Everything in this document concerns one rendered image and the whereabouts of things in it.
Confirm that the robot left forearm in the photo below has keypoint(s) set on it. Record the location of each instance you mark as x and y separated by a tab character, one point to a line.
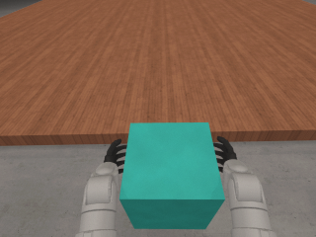
100	202

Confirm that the robot left hand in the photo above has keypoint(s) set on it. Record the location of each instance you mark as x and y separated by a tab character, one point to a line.
112	155

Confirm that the robot right forearm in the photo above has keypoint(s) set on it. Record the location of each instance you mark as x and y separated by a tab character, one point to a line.
249	212

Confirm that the robot right hand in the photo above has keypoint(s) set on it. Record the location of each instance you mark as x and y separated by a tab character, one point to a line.
227	152

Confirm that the carton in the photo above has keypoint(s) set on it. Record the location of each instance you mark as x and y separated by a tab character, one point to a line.
170	177

